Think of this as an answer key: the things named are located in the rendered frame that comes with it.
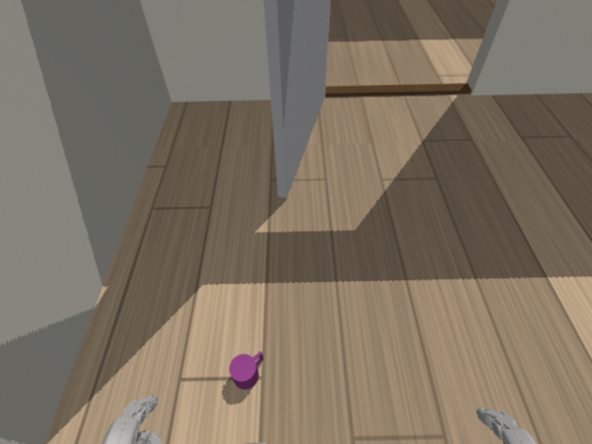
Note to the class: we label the left robot hand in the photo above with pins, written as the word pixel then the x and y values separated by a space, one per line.
pixel 124 430

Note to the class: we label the mug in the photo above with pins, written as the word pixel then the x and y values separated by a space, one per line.
pixel 243 370

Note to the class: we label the right robot hand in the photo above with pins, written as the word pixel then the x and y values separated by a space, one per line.
pixel 504 427

